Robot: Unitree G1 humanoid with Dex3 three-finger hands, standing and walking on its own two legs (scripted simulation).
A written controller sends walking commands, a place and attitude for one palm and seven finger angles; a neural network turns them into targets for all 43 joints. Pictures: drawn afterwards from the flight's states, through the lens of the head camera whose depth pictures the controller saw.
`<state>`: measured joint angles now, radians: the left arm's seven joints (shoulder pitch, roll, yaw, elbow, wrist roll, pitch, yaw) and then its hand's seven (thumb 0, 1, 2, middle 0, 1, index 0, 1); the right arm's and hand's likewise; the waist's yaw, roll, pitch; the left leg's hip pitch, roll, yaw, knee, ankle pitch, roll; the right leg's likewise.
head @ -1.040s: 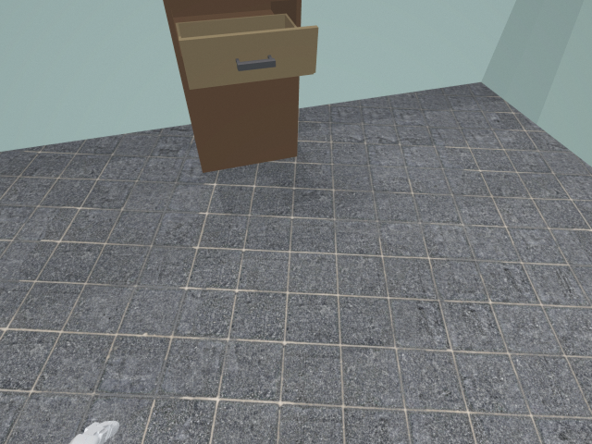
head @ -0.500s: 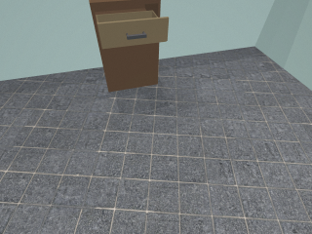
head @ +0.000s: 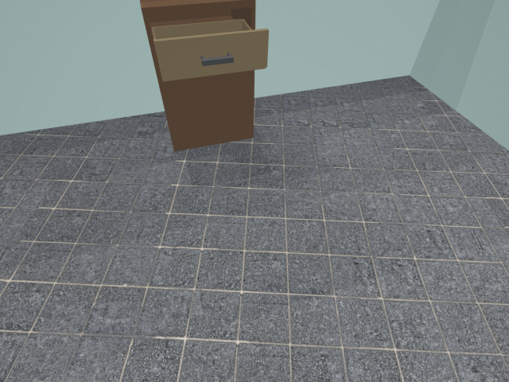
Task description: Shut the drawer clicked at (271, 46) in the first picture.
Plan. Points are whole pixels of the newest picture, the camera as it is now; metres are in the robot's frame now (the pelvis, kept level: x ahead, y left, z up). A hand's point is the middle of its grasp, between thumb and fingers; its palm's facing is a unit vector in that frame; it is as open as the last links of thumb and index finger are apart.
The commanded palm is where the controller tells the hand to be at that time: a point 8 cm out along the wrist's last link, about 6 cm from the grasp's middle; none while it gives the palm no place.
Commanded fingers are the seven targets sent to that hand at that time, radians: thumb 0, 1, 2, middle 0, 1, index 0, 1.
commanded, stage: look at it before walking up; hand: left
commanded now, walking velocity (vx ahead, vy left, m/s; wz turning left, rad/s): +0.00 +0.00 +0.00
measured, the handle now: (216, 58) +1.29 +0.22 -0.09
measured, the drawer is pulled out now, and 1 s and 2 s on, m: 0.27 0.27 0.27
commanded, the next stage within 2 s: walk to a spot facing it in 0.60 s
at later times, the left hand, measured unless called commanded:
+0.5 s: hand out of the picture +0.07 +0.25 -0.16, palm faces -0.02 -0.94 -0.33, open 7.4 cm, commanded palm none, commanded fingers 0.00 0.90 0.90 -0.20 -0.30 -0.20 -0.30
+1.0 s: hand out of the picture +0.05 +0.20 -0.19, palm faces -0.06 -0.97 -0.22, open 7.4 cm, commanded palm none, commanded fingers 0.00 0.90 0.90 -0.20 -0.30 -0.20 -0.30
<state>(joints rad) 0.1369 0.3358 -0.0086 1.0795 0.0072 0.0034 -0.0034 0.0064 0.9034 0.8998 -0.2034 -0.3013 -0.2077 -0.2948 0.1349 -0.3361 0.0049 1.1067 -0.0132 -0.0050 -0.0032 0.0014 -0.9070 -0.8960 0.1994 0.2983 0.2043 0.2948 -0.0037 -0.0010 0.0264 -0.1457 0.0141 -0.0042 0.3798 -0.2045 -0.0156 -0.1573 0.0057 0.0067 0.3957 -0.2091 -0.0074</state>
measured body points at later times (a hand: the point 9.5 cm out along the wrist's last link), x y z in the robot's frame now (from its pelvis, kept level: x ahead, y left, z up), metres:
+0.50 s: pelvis +0.00 +0.00 +0.00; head +0.01 +0.00 +0.45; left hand +0.08 +0.30 -0.13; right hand +0.08 -0.29 -0.13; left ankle +0.00 +0.13 -0.74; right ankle +0.00 -0.11 -0.74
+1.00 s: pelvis +0.05 +0.00 -0.02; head +0.04 +0.00 +0.43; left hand +0.06 +0.25 -0.17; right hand +0.04 -0.26 -0.17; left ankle +0.00 +0.13 -0.74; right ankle +0.01 -0.11 -0.74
